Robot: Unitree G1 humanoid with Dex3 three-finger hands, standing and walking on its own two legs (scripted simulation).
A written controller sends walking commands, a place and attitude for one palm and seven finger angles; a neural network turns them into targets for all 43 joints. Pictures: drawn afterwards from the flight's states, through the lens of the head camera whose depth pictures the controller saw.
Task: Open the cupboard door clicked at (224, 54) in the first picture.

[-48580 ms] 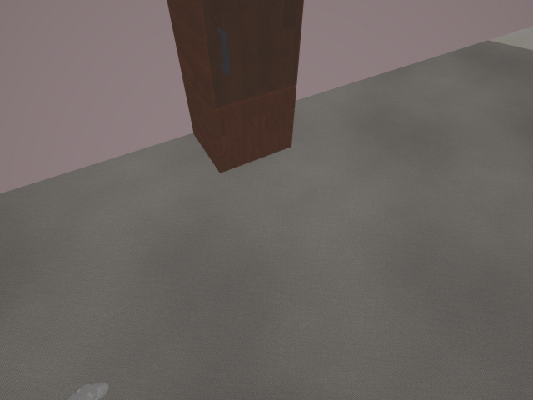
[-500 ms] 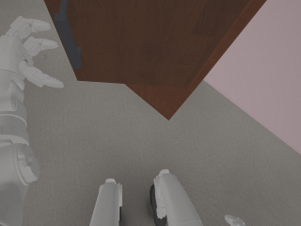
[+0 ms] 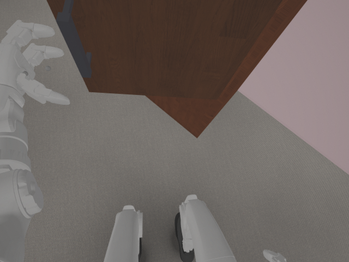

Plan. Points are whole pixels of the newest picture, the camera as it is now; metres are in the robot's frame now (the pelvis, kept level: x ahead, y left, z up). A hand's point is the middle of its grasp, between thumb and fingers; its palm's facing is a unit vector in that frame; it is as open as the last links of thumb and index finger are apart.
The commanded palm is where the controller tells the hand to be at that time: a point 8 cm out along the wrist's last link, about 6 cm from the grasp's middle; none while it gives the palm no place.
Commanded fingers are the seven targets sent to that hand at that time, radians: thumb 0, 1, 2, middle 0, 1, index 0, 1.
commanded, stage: slide the fingers in behind the handle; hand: left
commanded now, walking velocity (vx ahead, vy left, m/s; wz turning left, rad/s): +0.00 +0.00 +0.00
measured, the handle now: (78, 42) +0.56 +0.18 +0.05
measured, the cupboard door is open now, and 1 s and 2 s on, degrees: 40 40 40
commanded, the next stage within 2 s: close the thumb around the handle in 1.46 s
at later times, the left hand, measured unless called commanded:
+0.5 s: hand (70, 66) +0.51 +0.19 +0.04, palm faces -0.08 -1.00 -0.02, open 14.0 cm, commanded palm +0.49 +0.23 +0.05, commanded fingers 0.00 -0.50 0.30 -0.30 -1.20 -0.30 -1.20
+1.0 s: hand (89, 68) +0.51 +0.15 +0.04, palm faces -0.07 -1.00 -0.03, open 14.0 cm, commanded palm +0.49 +0.20 +0.05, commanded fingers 0.00 -0.50 0.30 -0.30 -1.20 -0.30 -1.20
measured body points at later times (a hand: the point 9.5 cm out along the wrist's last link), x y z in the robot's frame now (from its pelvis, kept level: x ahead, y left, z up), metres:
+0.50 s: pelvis +0.00 +0.00 +0.00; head +0.18 +0.03 +0.42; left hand +0.51 +0.25 +0.04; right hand +0.04 -0.26 -0.11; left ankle +0.02 +0.10 -0.59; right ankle +0.07 -0.13 -0.59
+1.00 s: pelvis +0.01 -0.01 +0.01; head +0.17 +0.02 +0.43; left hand +0.51 +0.21 +0.05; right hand +0.06 -0.27 -0.11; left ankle +0.02 +0.10 -0.59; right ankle +0.07 -0.13 -0.59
